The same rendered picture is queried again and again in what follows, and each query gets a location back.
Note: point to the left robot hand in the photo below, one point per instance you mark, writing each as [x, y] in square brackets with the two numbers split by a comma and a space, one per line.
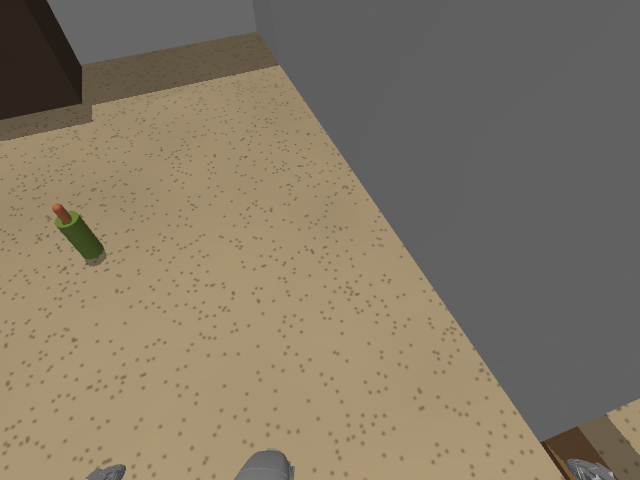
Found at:
[115, 472]

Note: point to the right robot hand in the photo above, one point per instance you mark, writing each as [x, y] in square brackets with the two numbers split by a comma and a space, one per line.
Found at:
[584, 470]

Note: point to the bottle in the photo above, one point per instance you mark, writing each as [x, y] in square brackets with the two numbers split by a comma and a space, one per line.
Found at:
[77, 232]

